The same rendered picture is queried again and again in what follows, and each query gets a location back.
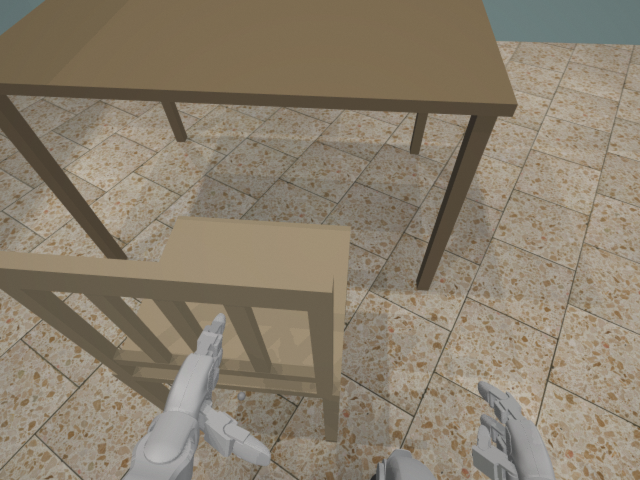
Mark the robot left hand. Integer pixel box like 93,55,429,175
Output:
163,313,271,466

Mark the right robot shin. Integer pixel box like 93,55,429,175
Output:
387,449,412,460

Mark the chair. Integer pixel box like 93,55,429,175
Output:
0,216,351,442

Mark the right robot thigh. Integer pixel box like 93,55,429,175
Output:
376,456,437,480

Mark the left robot forearm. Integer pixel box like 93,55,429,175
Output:
122,411,200,480

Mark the table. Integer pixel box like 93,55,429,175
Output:
0,0,518,291

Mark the robot right hand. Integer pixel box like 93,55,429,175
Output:
472,381,556,480

